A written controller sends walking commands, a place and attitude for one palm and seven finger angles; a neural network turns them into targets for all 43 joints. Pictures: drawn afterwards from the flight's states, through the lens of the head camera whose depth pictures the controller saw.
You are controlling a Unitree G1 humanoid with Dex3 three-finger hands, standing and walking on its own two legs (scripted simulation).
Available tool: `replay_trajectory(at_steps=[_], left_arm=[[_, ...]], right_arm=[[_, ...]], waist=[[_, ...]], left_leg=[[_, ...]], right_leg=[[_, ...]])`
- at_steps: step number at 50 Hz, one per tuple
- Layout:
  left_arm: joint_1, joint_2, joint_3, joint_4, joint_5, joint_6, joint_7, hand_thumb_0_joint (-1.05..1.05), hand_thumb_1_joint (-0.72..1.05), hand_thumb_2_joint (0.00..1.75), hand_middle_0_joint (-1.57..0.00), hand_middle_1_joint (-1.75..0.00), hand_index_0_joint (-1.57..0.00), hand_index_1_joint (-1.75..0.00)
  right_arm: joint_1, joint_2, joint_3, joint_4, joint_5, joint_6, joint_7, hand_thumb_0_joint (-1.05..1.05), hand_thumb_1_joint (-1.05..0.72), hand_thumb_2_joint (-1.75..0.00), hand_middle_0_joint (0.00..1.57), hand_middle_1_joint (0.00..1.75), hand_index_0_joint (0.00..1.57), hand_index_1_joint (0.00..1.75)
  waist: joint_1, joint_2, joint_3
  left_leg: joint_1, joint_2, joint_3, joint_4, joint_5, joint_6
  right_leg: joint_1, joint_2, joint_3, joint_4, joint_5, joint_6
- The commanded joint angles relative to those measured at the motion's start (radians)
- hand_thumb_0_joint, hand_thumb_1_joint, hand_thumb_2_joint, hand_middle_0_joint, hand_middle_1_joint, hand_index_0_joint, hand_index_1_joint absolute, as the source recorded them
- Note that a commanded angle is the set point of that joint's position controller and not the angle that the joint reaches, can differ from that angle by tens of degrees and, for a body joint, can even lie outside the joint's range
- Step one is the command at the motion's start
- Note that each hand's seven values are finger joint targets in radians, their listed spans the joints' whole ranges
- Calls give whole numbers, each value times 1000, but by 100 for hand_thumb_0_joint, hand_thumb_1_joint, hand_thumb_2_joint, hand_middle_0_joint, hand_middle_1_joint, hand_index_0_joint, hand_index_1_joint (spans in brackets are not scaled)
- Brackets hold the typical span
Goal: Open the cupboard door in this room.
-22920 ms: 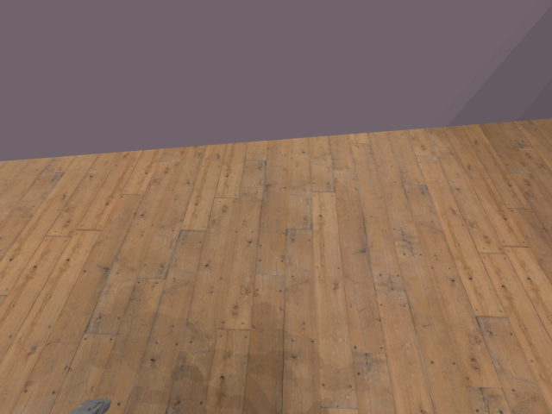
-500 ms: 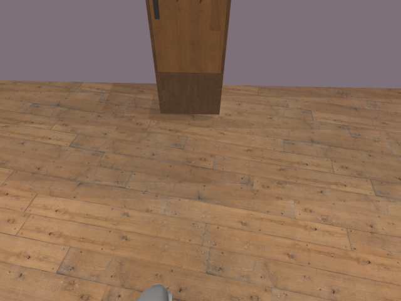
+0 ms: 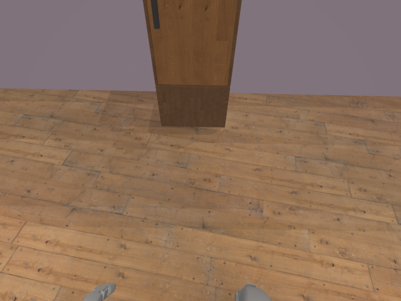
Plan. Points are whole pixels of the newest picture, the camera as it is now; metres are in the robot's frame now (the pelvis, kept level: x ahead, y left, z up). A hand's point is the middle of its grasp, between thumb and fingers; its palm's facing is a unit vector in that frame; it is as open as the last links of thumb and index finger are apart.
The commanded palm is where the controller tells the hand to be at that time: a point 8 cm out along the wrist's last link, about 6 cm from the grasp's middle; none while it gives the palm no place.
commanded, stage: stand and wait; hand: left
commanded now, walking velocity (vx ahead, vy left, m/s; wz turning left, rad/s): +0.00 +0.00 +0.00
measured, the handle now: (155, 10) +1.29 +0.23 +0.03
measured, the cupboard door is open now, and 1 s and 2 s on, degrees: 0 0 0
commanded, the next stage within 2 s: look at it before walking up in 1.22 s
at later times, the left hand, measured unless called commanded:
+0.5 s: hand out of the picture +0.12 +0.15 -0.18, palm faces +0.11 -0.98 -0.19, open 7.3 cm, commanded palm none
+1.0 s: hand out of the picture +0.10 +0.14 -0.18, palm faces +0.05 -0.98 -0.17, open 7.4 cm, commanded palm none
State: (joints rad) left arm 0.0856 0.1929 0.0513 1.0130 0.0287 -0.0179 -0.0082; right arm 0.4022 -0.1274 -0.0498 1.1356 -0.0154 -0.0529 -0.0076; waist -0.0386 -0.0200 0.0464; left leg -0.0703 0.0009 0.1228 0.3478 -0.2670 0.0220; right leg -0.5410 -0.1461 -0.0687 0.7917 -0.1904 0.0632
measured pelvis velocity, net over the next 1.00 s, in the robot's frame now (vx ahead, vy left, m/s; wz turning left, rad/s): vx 0.13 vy -0.02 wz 0.02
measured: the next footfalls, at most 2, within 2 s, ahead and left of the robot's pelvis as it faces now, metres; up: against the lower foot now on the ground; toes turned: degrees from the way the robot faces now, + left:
right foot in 0.10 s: +0.17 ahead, -0.14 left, +0.00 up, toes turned -8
left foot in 0.42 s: +0.12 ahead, +0.10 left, +0.00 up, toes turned +9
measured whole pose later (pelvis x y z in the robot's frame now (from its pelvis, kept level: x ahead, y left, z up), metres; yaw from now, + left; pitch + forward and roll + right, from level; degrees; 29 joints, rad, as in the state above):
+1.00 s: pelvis +0.13 -0.02 +0.00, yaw +1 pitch -1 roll +0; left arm 0.29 0.12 -0.01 1.17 0.01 -0.02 0.04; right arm 0.29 -0.11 0.01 1.17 0.00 -0.02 -0.03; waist 0.01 0.00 0.03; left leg -0.09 0.05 0.13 0.37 -0.27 -0.01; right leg -0.18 -0.06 -0.15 0.40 -0.21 0.00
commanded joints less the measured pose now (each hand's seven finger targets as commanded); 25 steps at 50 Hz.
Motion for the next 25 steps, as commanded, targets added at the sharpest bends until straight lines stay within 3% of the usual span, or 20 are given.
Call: replay_trajectory(at_steps=[1, 2, 3, 4, 5, 6, 7, 9, 11, 16, 18, 19, 20, 21, 22, 24, 25], left_arm=[[26, 11, -9, -45, -6, -20, 3, 0, 90, 90, -20, -30, -20, -30], [79, 22, -8, -25, -6, -26, 6, 0, 90, 90, -20, -30, -20, -30], [167, 53, -3, 4, -5, -36, 9, 0, 90, 90, -20, -30, -20, -30], [255, 126, 9, 36, -1, -49, 20, 0, 90, 90, -20, -30, -20, -30], [341, 192, 21, 65, -5, -56, 26, 0, 90, 90, -20, -30, -20, -30], [325, 210, 24, 55, -20, -58, 27, 0, 90, 90, -20, -30, -20, -30], [233, 176, 18, 39, -20, -54, 31, 0, 90, 90, -20, -30, -20, -30], [109, 114, 4, 13, -17, -37, 41, 0, 90, 90, -20, -30, -20, -30], [71, 89, -5, 10, -14, -32, 40, 0, 90, 90, -20, -30, -20, -30], [67, 80, 0, 16, -12, -15, 40, 0, 90, 90, -20, -30, -20, -30], [69, 80, -5, 28, -19, -10, 39, 0, 90, 90, -20, -30, -20, -30], [68, 71, -9, 35, -21, -6, 37, 0, 90, 90, -20, -30, -20, -30], [88, 47, -16, 33, -25, -2, 35, 0, 90, 90, -20, -30, -20, -30], [118, 30, -18, 35, -27, 1, 33, 0, 90, 90, -20, -30, -20, -30], [136, 36, -20, 49, -24, 6, 31, 0, 90, 90, -20, -30, -20, -30], [176, 49, -26, 78, -21, 3, 29, 0, 90, 90, -20, -30, -20, -30], [196, 50, -31, 93, -21, -1, 30, 0, 90, 90, -20, -30, -20, -30]], right_arm=[[24, -148, -27, -38, -7, -11, -15, 0, -90, -90, 20, 30, 20, 30], [26, -146, -24, -32, -7, -7, -16, 0, -90, -90, 20, 30, 20, 30], [27, -136, -21, -28, -2, -7, -15, 0, -90, -90, 20, 30, 20, 30], [50, -104, -16, -30, 5, -9, -10, 0, -90, -90, 20, 30, 20, 30], [78, -62, -9, -42, 10, -6, -7, 0, -90, -90, 20, 30, 20, 30], [84, -74, -4, -47, 17, 18, -19, 0, -90, -90, 20, 30, 20, 30], [54, -73, -2, -44, 14, 30, -20, 0, -90, -90, 20, 30, 20, 30], [10, -54, 3, -31, 10, 39, -15, 0, -90, -90, 20, 30, 20, 30], [16, -32, 12, -26, 7, 54, -12, 0, -90, -90, 20, 30, 20, 30], [-4, -33, 17, -40, 0, 60, -8, 0, -90, -90, 20, 30, 20, 30], [-3, -46, 20, -33, 0, 53, -8, 0, -90, -90, 20, 30, 20, 30], [7, -57, 21, -22, 1, 48, -8, 0, -90, -90, 20, 30, 20, 30], [0, -87, 20, -26, -1, 39, -9, 0, -90, -90, 20, 30, 20, 30], [-43, -118, 20, -40, -4, 34, -13, 0, -90, -90, 20, 30, 20, 30], [-102, -131, 21, -51, -2, 31, -13, 0, -90, -90, 20, 30, 20, 30], [-152, -123, 26, -63, 4, 30, -14, 0, -90, -90, 20, 30, 20, 30], [-149, -115, 29, -63, 4, 27, -16, 0, -90, -90, 20, 30, 20, 30]], waist=[[25, 136, 13], [47, 112, -13], [85, 71, -67], [110, -61, -137], [112, -213, -188], [103, -238, -235], [85, -226, -182], [46, -96, -84], [22, -106, -76], [22, -110, -44], [11, -96, -40], [4, -60, -35], [12, 37, -20], [38, 105, 4], [56, 176, 8], [75, 155, 17], [70, 122, 0]], left_leg=[[-54, 243, -122, 13, 539, 99], [-68, 222, -116, 73, 515, 73], [-85, 189, -100, 173, 468, 40], [-241, 133, -58, 340, 266, -3], [-380, 23, -7, 542, -231, -40], [-350, 44, -87, 663, -387, -51], [-353, 78, -124, 708, -356, -53], [-323, 111, -120, 664, -258, -57], [-243, 109, -89, 561, -203, -64], [-172, 90, -49, 345, -89, -66], [-81, 87, -41, 176, 0, -65], [-30, 98, -59, 103, 56, -61], [-44, 149, -130, 26, 79, -42], [-136, 206, -184, -36, 40, -16], [-218, 222, -211, -88, -11, 1], [-252, 186, -164, -101, 10, -13], [-208, 169, -135, -85, 50, -21]], right_leg=[[172, 57, -51, -182, 28, -23], [271, 73, -62, -254, 79, -27], [404, 63, -50, -336, 185, -31], [618, -68, 76, -308, 466, -70], [737, -278, 258, -326, 799, -167], [656, -341, 305, -397, 783, -243], [551, -315, 292, -440, 626, -255], [402, -243, 175, -476, 424, -226], [298, -186, 94, -509, 302, -199], [232, -125, 74, -557, -12, -191], [200, -97, 66, -532, -99, -161], [168, -74, 50, -502, -144, -133], [161, -30, 32, -460, -144, -98], [222, 11, 15, -454, -107, -69], [314, 26, -13, -434, -49, -45], [413, 19, -5, -429, 43, -45], [414, 6, 7, -447, 76, -51]])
